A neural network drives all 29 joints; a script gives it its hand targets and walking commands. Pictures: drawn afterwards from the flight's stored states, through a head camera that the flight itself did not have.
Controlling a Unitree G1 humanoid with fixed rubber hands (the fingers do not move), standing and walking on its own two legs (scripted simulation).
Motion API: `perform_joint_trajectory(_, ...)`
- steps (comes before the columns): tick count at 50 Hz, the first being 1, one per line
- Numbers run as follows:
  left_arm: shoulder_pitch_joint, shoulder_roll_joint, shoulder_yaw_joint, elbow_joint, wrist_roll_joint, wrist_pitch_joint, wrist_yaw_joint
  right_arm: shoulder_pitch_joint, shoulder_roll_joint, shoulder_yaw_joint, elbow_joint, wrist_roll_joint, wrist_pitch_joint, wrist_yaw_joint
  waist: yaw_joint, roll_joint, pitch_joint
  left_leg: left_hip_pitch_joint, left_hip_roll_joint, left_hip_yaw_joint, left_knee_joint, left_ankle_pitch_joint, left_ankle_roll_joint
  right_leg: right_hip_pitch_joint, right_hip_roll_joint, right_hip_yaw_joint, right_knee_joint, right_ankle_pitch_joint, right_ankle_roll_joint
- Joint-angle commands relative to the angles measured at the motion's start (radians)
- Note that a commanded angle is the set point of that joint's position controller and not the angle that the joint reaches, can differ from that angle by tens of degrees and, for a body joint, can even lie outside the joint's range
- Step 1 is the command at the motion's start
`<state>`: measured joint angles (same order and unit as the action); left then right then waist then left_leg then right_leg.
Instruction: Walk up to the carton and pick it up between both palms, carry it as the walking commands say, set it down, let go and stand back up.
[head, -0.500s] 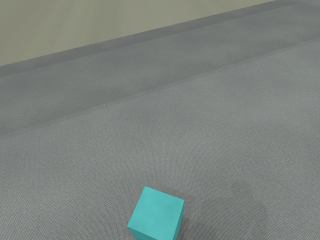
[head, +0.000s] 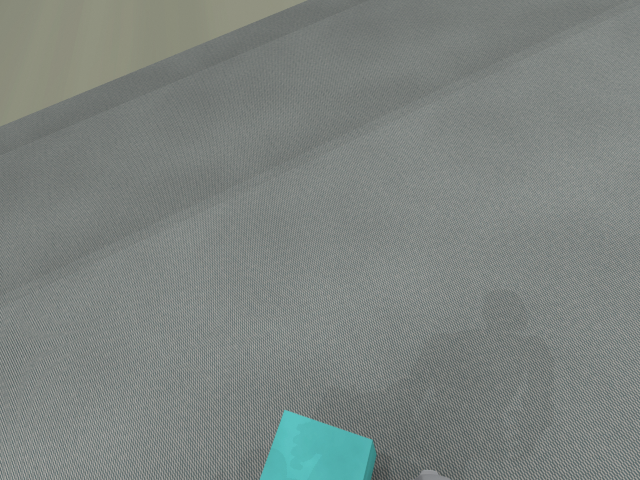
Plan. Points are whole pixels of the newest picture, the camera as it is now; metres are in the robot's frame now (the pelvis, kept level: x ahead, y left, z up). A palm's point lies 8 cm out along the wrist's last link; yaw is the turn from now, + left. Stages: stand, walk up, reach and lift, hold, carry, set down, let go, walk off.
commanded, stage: walk up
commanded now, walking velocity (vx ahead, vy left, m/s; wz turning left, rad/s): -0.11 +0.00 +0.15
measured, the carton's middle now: (321, 477) +0.18 +0.13 -0.61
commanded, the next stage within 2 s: none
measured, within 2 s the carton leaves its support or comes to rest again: neither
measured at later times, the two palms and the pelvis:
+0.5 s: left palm out of the picture -0.03 +0.15 -0.09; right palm (501, 334) +0.36 -0.20 -0.13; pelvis +0.10 -0.05 +0.02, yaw +16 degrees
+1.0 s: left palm out of the picture +0.07 +0.15 -0.12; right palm (476, 313) +0.41 -0.18 -0.17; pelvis +0.19 -0.06 -0.01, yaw +34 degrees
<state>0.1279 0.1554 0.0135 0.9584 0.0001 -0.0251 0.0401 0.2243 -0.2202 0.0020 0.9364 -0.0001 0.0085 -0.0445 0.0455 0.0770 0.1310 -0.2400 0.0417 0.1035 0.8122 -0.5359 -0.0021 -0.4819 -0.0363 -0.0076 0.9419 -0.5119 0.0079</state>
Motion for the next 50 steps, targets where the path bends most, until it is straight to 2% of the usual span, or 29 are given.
perform_joint_trajectory(1,0.393,0.27,0.037,0.006,0.008,-0.006,-0.005,0.018,-0.051,-0.063,-0.079,-0.002,-0.002,-0.014,0.044,-0.427,-0.38,-0.286,-0.021,-0.137,0.504,-0.096,-0.022,0.7,-0.431,0.268,-0.433,1.81,-0.19)
perform_joint_trajectory(2,0.379,0.243,0.023,0.027,0.005,-0.012,0.0,-0.032,-0.062,-0.079,-0.086,-0.002,0.013,0.001,0.034,-0.356,-0.271,-0.307,-0.046,-0.137,0.526,-0.036,-0.032,0.635,-0.405,0.234,-0.44,1.853,-0.175)
perform_joint_trajectory(3,0.379,0.225,0.03,0.032,0.012,-0.015,0.011,-0.077,-0.072,-0.078,-0.089,-0.006,0.008,0.009,0.079,-0.327,-0.207,-0.483,-0.038,-0.078,0.596,-0.038,-0.041,0.748,-0.391,0.186,-0.425,1.715,-0.168)
perform_joint_trajectory(4,0.361,0.215,0.038,0.017,0.01,-0.016,0.027,-0.076,-0.074,-0.08,-0.072,-0.012,0.016,0.013,0.076,-0.318,-0.192,-0.561,-0.026,-0.065,0.655,-0.019,-0.033,0.821,-0.403,0.128,-0.409,1.638,-0.133)
perform_joint_trajectory(6,0.352,0.221,0.035,0.014,0.009,-0.015,0.029,-0.126,-0.082,-0.077,-0.084,-0.01,0.03,0.02,0.068,-0.308,-0.153,-0.592,-0.039,-0.07,0.684,0.027,-0.045,0.788,-0.353,0.143,-0.414,1.613,-0.093)
perform_joint_trajectory(11,0.319,0.198,0.043,-0.012,0.021,-0.02,0.025,-0.161,-0.066,-0.074,-0.099,-0.012,0.045,0.044,0.076,-0.384,-0.115,-0.594,-0.023,-0.03,0.595,0.093,-0.039,0.778,-0.325,0.062,-0.447,1.518,-0.083)
perform_joint_trajectory(14,0.361,0.189,0.047,-0.031,0.02,-0.015,0.03,-0.221,-0.071,-0.078,-0.121,-0.006,0.059,0.048,0.075,-0.354,-0.14,-0.534,-0.024,-0.03,0.494,0.085,-0.039,0.741,-0.297,0.044,-0.435,1.391,-0.078)
perform_joint_trajectory(17,0.471,0.19,0.048,-0.011,0.033,-0.024,0.038,-0.335,-0.056,-0.066,-0.145,0.006,0.051,0.054,0.132,-0.28,-0.133,-0.621,-0.049,0.018,0.403,0.024,-0.04,0.879,-0.303,0.061,-0.416,1.518,-0.061)
perform_joint_trajectory(18,0.489,0.188,0.058,-0.022,0.035,-0.023,0.036,-0.344,-0.042,-0.061,-0.148,0.009,0.048,0.061,0.15,-0.342,-0.176,-0.624,-0.04,0.001,0.377,0.03,-0.026,0.928,-0.304,0.063,-0.399,1.445,-0.07)
perform_joint_trajectory(19,0.527,0.198,0.06,-0.009,0.033,-0.021,0.041,-0.389,-0.05,-0.063,-0.148,0.016,0.05,0.062,0.155,-0.318,-0.171,-0.641,-0.048,0.0,0.353,0.017,-0.029,0.947,-0.343,0.113,-0.383,1.603,-0.064)
perform_joint_trajectory(21,0.542,0.198,0.057,-0.003,0.031,-0.015,0.041,-0.417,-0.049,-0.061,-0.146,0.02,0.044,0.071,0.152,-0.335,-0.173,-0.615,-0.056,0.029,0.369,0.018,-0.016,0.919,-0.317,0.042,-0.381,1.581,-0.003)
perform_joint_trajectory(28,0.648,0.196,0.072,0.04,0.034,-0.018,0.048,-0.538,-0.04,-0.071,-0.135,0.015,0.015,0.061,0.202,-0.334,-0.181,-0.664,-0.089,0.074,0.284,-0.024,-0.001,1.044,-0.33,0.03,-0.354,1.658,-0.012)
perform_joint_trajectory(30,0.658,0.192,0.071,0.056,0.037,-0.021,0.054,-0.526,-0.036,-0.077,-0.12,0.014,0.008,0.057,0.187,-0.273,-0.217,-0.613,-0.114,0.094,0.252,-0.042,0.014,1.04,-0.338,0.014,-0.332,1.716,0.023)
perform_joint_trajectory(32,0.652,0.18,0.065,0.051,0.034,-0.022,0.055,-0.521,-0.02,-0.071,-0.136,0.008,-0.002,0.058,0.176,-0.345,-0.205,-0.548,-0.148,0.149,0.151,-0.06,0.021,0.989,-0.308,-0.039,-0.312,1.871,0.044)
perform_joint_trajectory(33,0.608,0.18,0.071,0.028,0.026,-0.016,0.053,-0.484,-0.007,-0.066,-0.134,0.008,0.005,0.065,0.149,-0.355,-0.225,-0.468,-0.151,0.138,0.095,-0.041,0.024,0.937,-0.299,-0.066,-0.279,1.835,0.036)
perform_joint_trajectory(34,0.582,0.176,0.056,0.026,0.026,-0.018,0.053,-0.441,-0.02,-0.068,-0.117,0.001,-0.002,0.059,0.123,-0.349,-0.238,-0.33,-0.179,0.199,0.0,-0.058,0.042,0.856,-0.25,-0.124,-0.23,1.922,0.089)
perform_joint_trajectory(36,0.48,0.184,0.054,0.002,0.007,-0.022,0.05,-0.242,-0.024,-0.079,-0.106,-0.016,-0.001,0.053,-0.001,-0.374,-0.271,0.064,-0.176,0.151,-0.188,-0.015,0.082,0.523,-0.198,-0.157,-0.063,1.984,0.145)
perform_joint_trajectory(37,0.386,0.197,0.054,-0.023,-0.009,-0.03,0.044,-0.083,-0.058,-0.095,-0.065,-0.032,-0.011,0.044,-0.115,-0.24,-0.319,0.397,-0.083,0.036,-0.357,0.179,0.14,0.209,-0.155,-0.161,0.171,1.784,0.184)
perform_joint_trajectory(38,0.289,0.179,0.05,-0.082,-0.031,-0.038,0.035,0.08,-0.126,-0.117,-0.044,-0.047,-0.021,0.025,-0.216,0.096,-0.382,0.7,0.202,-0.285,-0.37,1.043,0.278,-0.237,-0.036,-0.101,0.616,0.671,0.174)
perform_joint_trajectory(39,0.215,0.152,0.043,-0.138,-0.027,-0.042,0.026,0.122,-0.213,-0.131,-0.031,-0.044,-0.016,0.005,-0.227,0.297,-0.437,0.886,0.442,-0.5,-0.189,1.675,0.37,-0.523,0.038,0.016,0.781,-0.113,0.144)
perform_joint_trajectory(40,0.123,0.158,0.054,-0.188,-0.035,-0.043,0.008,0.212,-0.227,-0.147,-0.031,-0.044,-0.032,0.007,-0.231,0.218,-0.483,0.909,0.505,-0.552,-0.196,1.779,0.353,-0.57,-0.017,0.118,0.783,-0.157,0.099)
perform_joint_trajectory(41,0.05,0.16,0.054,-0.193,-0.017,-0.062,-0.009,0.243,-0.205,-0.15,0.007,-0.043,-0.039,0.021,-0.242,0.128,-0.393,0.879,0.465,-0.495,-0.239,1.709,0.299,-0.684,-0.022,0.102,0.722,-0.182,0.062)
perform_joint_trajectory(42,0.08,0.137,0.039,-0.163,-0.001,-0.051,-0.017,0.172,-0.167,-0.123,0.006,-0.035,-0.035,0.014,-0.193,0.049,-0.303,0.661,0.401,-0.379,-0.279,1.258,0.218,-0.568,-0.065,0.146,0.597,-0.072,0.038)
perform_joint_trajectory(44,0.167,0.111,0.015,-0.136,-0.007,-0.028,-0.025,-0.034,-0.113,-0.083,-0.027,-0.031,-0.029,0.004,-0.108,0.132,-0.201,0.417,0.273,-0.212,-0.277,1.014,0.072,-0.354,-0.08,0.097,0.154,-0.042,0.059)
perform_joint_trajectory(46,0.262,0.082,-0.004,-0.11,-0.002,-0.037,-0.026,-0.219,-0.147,-0.111,-0.075,-0.03,-0.022,0.008,0.014,0.165,-0.143,-0.007,0.215,-0.142,-0.132,0.986,0.055,0.16,-0.075,0.063,-0.296,0.021,0.044)
perform_joint_trajectory(47,0.474,0.101,0.011,-0.024,0.003,-0.057,-0.015,-0.281,-0.126,-0.096,-0.095,-0.023,-0.025,0.018,0.113,-0.003,-0.218,-0.117,0.133,-0.018,0.095,0.885,0.018,0.441,-0.075,0.034,-0.505,0.494,0.02)
perform_joint_trajectory(48,0.619,0.226,0.038,0.009,0.006,-0.08,-0.011,-0.242,-0.002,-0.059,-0.162,-0.006,-0.046,0.026,0.152,-0.437,-0.282,-0.518,-0.058,0.04,0.4,-0.017,-0.047,0.774,-0.348,0.308,-0.507,1.461,-0.047)
perform_joint_trajectory(49,0.649,0.305,0.052,0.018,0.001,-0.074,-0.014,-0.18,0.025,-0.046,-0.179,0.004,-0.041,0.017,0.121,-0.595,-0.337,-0.549,-0.081,-0.056,0.495,-0.177,-0.031,0.798,-0.439,0.416,-0.402,2.013,-0.092)
perform_joint_trajectory(50,0.68,0.298,0.043,0.025,-0.012,-0.062,-0.007,-0.178,0.002,-0.063,-0.168,0.0,-0.028,0.025,0.112,-0.49,-0.35,-0.535,-0.078,-0.09,0.596,-0.096,-0.039,0.826,-0.431,0.322,-0.373,2.102,-0.073)
